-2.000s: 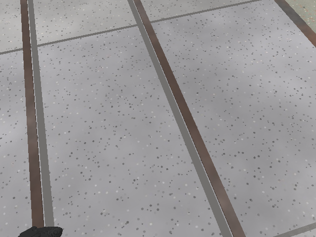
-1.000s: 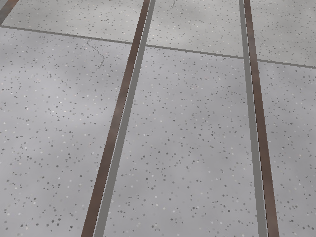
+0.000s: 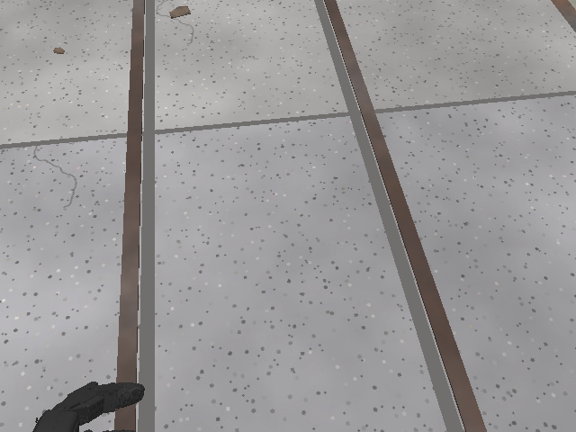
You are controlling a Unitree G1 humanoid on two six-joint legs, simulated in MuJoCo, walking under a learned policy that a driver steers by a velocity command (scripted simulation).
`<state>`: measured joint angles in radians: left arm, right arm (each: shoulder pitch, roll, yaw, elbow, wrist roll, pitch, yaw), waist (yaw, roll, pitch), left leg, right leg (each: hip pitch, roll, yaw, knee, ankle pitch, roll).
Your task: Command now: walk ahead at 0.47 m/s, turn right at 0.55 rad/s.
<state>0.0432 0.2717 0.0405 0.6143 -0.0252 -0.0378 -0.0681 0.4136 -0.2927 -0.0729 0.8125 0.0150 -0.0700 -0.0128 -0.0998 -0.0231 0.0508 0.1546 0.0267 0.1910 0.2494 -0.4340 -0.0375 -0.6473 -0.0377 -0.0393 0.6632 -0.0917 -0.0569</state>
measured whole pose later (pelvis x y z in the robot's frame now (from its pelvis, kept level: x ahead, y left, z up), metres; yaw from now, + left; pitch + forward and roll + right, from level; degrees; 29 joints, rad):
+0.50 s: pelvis +0.29 -0.02 +0.01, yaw -15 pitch +2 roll -1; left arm 0.35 0.29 0.06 0.74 -0.02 -0.04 0.00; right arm 0.07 -0.28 -0.02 0.65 0.00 -0.11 0.02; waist 0.09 0.04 0.02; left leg -0.55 0.03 -0.06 0.52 0.04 -0.03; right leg -0.06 0.12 0.18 0.41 -0.36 -0.07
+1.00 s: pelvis +0.56 -0.09 +0.02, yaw -9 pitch +2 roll +1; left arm 0.00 0.26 0.02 0.65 -0.01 -0.11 -0.03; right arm 0.46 -0.29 -0.06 0.79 0.03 -0.05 -0.01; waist -0.12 -0.03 0.02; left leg -0.05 -0.06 -0.14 0.37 -0.35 0.02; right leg -0.47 0.00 0.08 0.47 -0.03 0.02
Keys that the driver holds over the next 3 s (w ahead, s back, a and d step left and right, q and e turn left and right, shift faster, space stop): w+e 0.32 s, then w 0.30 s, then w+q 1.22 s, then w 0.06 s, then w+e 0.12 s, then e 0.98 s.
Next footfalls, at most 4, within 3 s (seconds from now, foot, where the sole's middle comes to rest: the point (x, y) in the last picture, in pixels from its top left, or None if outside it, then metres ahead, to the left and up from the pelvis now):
0.04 right None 0.21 -0.10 -0.76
0.54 left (255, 394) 0.52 0.05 -0.76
1.02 right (365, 309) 0.71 -0.24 -0.76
1.54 left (249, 227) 0.98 0.03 -0.76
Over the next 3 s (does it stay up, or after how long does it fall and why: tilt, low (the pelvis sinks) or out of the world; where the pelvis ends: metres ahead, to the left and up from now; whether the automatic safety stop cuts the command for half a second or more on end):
stays up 1.29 0.00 0.01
